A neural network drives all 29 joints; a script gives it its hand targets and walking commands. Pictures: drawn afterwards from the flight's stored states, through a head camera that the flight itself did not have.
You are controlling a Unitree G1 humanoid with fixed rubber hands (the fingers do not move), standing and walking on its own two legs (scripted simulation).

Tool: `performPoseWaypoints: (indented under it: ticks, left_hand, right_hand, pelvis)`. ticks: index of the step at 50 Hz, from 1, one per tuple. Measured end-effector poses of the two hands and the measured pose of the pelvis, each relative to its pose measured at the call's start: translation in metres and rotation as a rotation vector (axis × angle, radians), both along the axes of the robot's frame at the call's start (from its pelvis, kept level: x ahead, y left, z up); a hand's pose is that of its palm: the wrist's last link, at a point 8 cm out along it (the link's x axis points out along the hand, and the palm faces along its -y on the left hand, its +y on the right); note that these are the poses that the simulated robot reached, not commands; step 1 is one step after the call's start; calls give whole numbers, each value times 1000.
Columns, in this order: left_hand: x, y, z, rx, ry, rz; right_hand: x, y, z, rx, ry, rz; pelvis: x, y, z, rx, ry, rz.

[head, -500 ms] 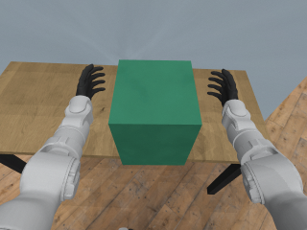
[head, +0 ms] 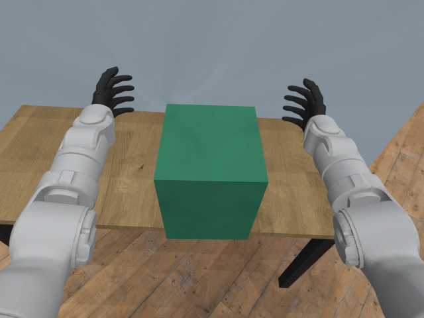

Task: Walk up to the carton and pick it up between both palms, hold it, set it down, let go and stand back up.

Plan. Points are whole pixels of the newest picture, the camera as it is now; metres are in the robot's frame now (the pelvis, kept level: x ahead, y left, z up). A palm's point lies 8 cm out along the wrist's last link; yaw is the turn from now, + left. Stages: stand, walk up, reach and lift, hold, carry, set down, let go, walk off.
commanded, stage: set down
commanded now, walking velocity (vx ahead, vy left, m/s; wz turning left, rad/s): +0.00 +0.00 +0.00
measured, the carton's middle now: (209, 175) +0.43 +0.02 -0.01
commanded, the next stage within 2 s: none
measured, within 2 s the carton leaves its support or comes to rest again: neither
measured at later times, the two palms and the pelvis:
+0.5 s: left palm (96, 128) +0.40 +0.23 +0.15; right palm (317, 141) +0.41 -0.18 +0.13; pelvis +0.01 +0.00 +0.00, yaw +0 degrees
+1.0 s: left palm (99, 189) +0.32 +0.23 +0.07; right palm (314, 199) +0.33 -0.19 +0.05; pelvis +0.01 +0.00 +0.01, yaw -1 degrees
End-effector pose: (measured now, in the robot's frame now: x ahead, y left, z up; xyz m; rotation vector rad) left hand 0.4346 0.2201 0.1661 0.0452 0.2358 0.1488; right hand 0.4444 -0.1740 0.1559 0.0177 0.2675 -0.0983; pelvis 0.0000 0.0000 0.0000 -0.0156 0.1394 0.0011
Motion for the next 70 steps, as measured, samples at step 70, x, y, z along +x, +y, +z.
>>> performPoseWaypoints:
  ticks: [70]
  left_hand:
    - [-162, 9, -162, 13, 16, -9]
  right_hand:
    - [-165, -12, -162, 9, 35, 1]
  pelvis:
    - [21, 6, 2, 10, -152, -1]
